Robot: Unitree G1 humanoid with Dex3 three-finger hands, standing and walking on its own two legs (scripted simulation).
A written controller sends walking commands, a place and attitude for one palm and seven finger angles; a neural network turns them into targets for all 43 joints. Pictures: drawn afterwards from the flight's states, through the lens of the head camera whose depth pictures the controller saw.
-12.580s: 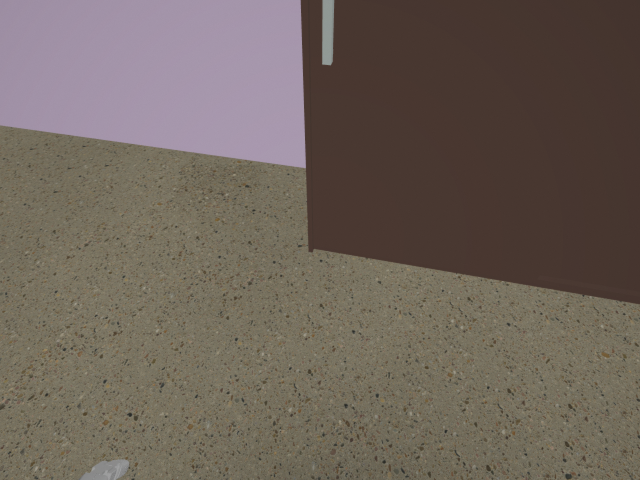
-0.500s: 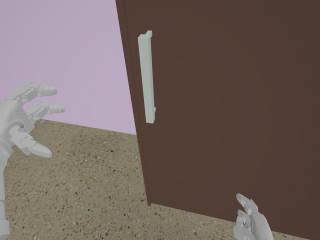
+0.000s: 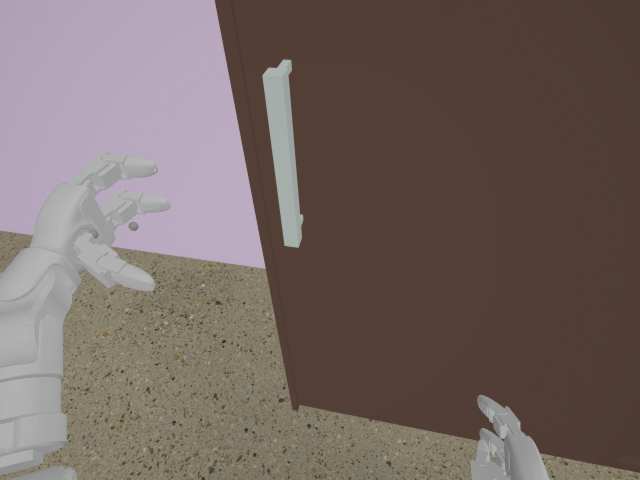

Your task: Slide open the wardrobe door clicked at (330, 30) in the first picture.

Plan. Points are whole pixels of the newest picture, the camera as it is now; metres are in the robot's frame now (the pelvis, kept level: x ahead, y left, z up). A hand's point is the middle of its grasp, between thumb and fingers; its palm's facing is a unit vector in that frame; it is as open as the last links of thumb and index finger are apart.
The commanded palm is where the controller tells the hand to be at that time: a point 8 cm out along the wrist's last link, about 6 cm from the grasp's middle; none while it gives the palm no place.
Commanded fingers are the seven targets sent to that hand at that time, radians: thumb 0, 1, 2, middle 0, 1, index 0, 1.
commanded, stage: move the hooked fingers beside the handle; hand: left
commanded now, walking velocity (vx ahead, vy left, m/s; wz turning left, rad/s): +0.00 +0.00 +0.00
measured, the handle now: (289, 163) +0.47 +0.09 +0.18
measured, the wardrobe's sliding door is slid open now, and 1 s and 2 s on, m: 0.00 0.00 0.00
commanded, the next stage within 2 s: feel for the door with the fingertips in 1.92 s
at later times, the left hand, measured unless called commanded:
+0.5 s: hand (186, 204) +0.37 +0.20 +0.19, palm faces -0.05 -1.00 -0.03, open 14.0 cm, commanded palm +0.34 +0.24 +0.20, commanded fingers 0.00 -0.50 0.30 -0.30 -1.20 -0.30 -1.20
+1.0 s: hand (227, 182) +0.40 +0.16 +0.20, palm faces -0.09 -1.00 -0.01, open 14.0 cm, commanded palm +0.39 +0.21 +0.19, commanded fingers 0.00 -0.50 0.30 -0.30 -1.20 -0.30 -1.20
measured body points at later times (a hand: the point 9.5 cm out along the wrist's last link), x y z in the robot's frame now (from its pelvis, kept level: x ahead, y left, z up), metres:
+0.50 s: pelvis +0.00 -0.01 +0.00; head -0.01 -0.03 +0.45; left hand +0.36 +0.25 +0.19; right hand +0.17 -0.24 -0.08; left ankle -0.03 +0.11 -0.74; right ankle +0.02 -0.12 -0.74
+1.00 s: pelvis +0.00 +0.00 +0.00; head +0.00 -0.02 +0.45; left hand +0.40 +0.21 +0.20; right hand +0.14 -0.25 -0.10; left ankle -0.03 +0.11 -0.74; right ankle +0.02 -0.12 -0.74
